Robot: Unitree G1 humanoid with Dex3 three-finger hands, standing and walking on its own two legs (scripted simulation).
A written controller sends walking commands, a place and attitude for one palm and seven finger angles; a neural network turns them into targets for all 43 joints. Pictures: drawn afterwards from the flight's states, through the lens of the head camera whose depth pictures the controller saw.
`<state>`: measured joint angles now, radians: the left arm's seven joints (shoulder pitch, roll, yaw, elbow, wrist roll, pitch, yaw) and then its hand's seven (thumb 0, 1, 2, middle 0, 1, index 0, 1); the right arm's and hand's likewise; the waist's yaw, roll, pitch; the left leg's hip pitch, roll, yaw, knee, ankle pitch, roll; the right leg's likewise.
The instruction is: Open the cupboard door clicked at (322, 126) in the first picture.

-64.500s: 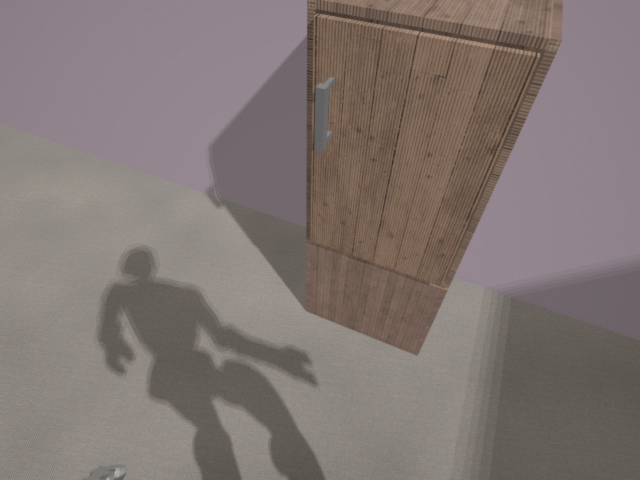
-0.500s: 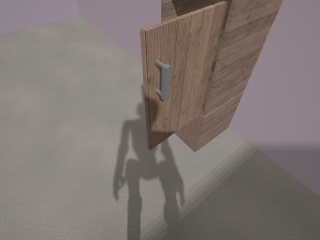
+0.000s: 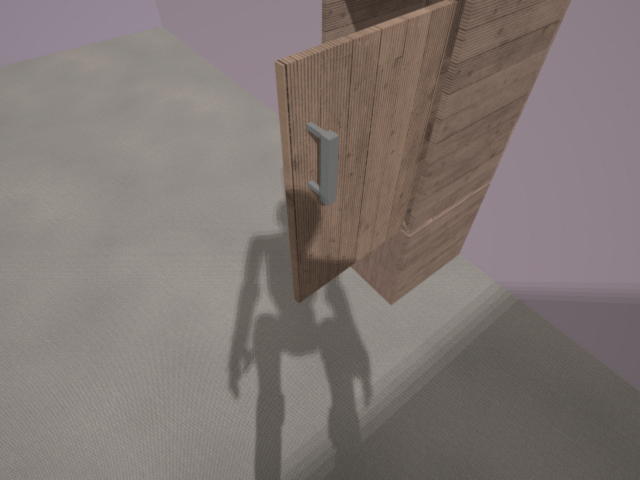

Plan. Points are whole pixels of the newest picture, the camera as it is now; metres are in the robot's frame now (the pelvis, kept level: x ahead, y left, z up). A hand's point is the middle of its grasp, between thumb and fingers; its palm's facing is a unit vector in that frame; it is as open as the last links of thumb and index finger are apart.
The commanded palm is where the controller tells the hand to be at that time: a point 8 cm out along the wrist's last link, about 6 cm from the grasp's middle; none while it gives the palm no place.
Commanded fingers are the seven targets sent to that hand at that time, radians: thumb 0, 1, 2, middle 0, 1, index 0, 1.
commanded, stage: look to check the result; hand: left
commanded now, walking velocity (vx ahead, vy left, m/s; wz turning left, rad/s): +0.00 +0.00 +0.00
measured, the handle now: (320, 164) +0.57 +0.04 +0.07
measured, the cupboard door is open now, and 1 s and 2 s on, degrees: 93 93 93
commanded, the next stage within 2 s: stand and wait in 0.02 s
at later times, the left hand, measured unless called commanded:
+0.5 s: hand out of the picture -0.01 +0.15 -0.17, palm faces +0.07 -0.98 -0.18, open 7.4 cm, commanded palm none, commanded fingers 0.00 0.90 0.90 -0.20 -0.30 -0.20 -0.30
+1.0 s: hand out of the picture +0.00 +0.14 -0.17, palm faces +0.07 -0.98 -0.18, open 7.4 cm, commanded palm none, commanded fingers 0.00 0.90 0.90 -0.20 -0.30 -0.20 -0.30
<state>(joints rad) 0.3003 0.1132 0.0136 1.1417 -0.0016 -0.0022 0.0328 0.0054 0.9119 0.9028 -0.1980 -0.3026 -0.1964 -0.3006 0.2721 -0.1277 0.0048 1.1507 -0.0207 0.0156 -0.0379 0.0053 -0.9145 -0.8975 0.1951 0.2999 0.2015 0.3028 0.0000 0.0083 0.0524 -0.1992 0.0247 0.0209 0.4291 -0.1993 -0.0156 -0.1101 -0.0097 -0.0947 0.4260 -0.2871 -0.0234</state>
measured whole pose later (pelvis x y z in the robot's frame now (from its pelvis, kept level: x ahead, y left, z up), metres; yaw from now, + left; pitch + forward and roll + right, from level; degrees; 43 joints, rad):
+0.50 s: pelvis +0.01 -0.01 +0.00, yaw +0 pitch -2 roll +0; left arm 0.30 0.12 0.01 1.14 0.00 -0.01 0.03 0.01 0.91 0.90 -0.20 -0.30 -0.20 -0.30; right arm 0.26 -0.13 0.00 1.16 -0.02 0.01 -0.04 0.01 -0.92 -0.90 0.20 0.30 0.20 0.30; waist 0.00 0.01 0.05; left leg -0.17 0.03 0.02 0.41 -0.21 -0.03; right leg -0.08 0.00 -0.10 0.40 -0.30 -0.03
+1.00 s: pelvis +0.02 -0.02 +0.00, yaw +0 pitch -2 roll +1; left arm 0.31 0.11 0.01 1.14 0.00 -0.01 0.04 0.01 0.91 0.90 -0.20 -0.30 -0.20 -0.30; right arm 0.26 -0.14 0.01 1.16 -0.02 0.01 -0.05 0.01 -0.92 -0.90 0.20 0.30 0.20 0.30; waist 0.00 0.01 0.05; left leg -0.16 0.04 0.01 0.40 -0.22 -0.04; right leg -0.06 0.01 -0.10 0.40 -0.31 -0.05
